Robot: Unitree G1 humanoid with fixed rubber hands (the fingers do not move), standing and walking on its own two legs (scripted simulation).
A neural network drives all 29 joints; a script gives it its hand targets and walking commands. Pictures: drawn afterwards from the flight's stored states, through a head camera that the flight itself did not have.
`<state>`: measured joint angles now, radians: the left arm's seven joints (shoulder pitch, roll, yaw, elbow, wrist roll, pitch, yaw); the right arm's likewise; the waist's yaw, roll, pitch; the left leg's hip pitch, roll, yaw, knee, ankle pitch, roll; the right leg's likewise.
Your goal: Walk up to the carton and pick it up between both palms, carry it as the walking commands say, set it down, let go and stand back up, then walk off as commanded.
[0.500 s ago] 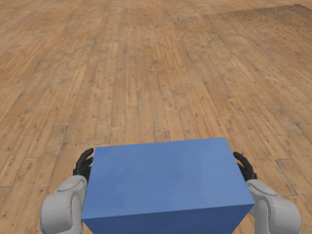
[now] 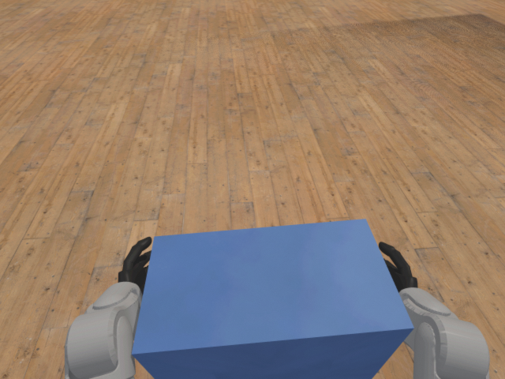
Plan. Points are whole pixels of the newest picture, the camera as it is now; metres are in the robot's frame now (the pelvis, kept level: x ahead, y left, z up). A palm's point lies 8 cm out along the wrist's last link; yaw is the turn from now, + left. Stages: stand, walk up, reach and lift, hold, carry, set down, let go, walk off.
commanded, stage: carry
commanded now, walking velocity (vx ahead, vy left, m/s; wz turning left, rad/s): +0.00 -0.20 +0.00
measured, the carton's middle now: (267, 326) +0.22 +0.00 +0.01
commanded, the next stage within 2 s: none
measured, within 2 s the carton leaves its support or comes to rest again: neither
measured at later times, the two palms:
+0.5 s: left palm (169, 367) +0.15 +0.13 +0.06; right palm (474, 368) +0.16 -0.24 +0.07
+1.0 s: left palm out of the picture +0.13 +0.09 +0.09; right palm out of the picture +0.12 -0.28 +0.09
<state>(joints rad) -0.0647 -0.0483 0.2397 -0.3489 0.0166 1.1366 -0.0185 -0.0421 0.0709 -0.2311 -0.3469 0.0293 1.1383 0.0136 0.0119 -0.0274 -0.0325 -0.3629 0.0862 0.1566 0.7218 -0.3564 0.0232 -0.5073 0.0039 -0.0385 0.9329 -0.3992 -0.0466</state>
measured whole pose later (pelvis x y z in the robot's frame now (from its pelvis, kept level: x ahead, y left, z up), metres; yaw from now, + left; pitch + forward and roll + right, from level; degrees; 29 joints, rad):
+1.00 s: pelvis -0.12 -0.10 +0.01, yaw -1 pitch -1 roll -1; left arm -0.08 -0.06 0.24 -0.33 0.02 1.15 0.01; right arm -0.05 0.05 -0.23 -0.33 0.03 1.15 0.02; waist 0.00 -0.01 -0.07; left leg -0.31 0.07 0.13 0.64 -0.30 0.02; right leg -0.35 -0.01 -0.01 0.59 -0.23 -0.01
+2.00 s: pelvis -0.11 -0.10 +0.01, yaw -1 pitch +1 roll -1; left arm -0.11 -0.05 0.24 -0.32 0.02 1.16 0.01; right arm -0.06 0.05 -0.23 -0.32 0.03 1.14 0.02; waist 0.00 -0.01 -0.07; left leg -0.32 0.07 0.14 0.62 -0.31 0.02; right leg -0.37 -0.01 -0.01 0.57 -0.21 0.01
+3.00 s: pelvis -0.12 -0.10 +0.02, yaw +1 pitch -4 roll -1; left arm -0.12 -0.05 0.24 0.07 0.08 0.74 -0.07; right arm -0.04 0.05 -0.25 0.02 -0.05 0.74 0.09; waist 0.00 -0.01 0.07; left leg -0.22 0.04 0.08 0.58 -0.28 0.02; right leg -0.24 -0.01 -0.03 0.51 -0.19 0.00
